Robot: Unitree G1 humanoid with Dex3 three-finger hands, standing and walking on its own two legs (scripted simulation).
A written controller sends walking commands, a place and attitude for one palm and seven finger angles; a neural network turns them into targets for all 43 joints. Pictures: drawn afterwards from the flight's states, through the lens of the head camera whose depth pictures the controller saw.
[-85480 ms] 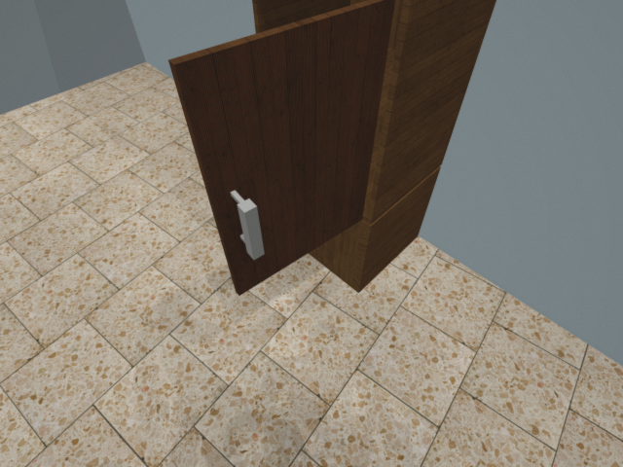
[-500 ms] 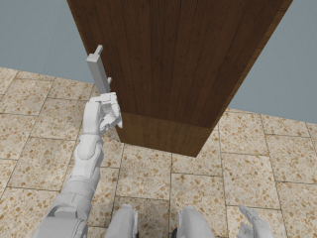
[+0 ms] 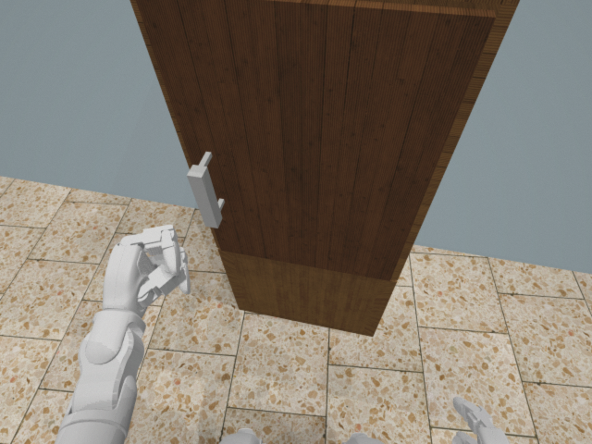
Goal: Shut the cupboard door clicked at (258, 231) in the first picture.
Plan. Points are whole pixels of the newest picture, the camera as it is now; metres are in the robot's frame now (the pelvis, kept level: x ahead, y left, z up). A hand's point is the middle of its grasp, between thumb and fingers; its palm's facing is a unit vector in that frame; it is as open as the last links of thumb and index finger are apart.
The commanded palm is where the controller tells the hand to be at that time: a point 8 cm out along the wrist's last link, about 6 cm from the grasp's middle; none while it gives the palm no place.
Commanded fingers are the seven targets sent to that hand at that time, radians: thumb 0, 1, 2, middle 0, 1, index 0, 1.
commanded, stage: draw the hand back to the body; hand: left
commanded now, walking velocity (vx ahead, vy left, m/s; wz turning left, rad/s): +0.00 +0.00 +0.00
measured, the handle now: (210, 190) +0.55 +0.18 -0.03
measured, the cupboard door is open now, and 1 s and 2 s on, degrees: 0 0 0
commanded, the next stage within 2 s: step back with the hand held close in 1.10 s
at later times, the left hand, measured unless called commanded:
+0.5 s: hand (47, 284) +0.25 +0.25 +0.16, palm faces +0.35 -0.87 -0.34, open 4.4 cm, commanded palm +0.20 +0.29 +0.19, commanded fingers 0.00 0.90 0.90 -0.47 -0.60 -0.47 -0.60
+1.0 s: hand out of the picture +0.22 +0.28 +0.21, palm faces +0.47 -0.79 -0.39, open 7.3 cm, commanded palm +0.17 +0.31 +0.23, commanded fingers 0.00 0.90 0.90 -0.20 -0.30 -0.20 -0.30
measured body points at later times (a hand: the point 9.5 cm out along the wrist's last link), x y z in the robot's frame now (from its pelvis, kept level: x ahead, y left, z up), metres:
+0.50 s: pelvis +0.03 +0.02 +0.05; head +0.01 -0.01 +0.50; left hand +0.23 +0.29 +0.18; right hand +0.23 -0.19 -0.03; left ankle +0.02 +0.13 -0.69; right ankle +0.01 -0.10 -0.69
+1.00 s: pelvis +0.03 +0.01 +0.06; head +0.00 -0.01 +0.50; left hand +0.19 +0.32 +0.23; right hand +0.21 -0.21 -0.03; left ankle +0.02 +0.13 -0.69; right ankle +0.01 -0.10 -0.69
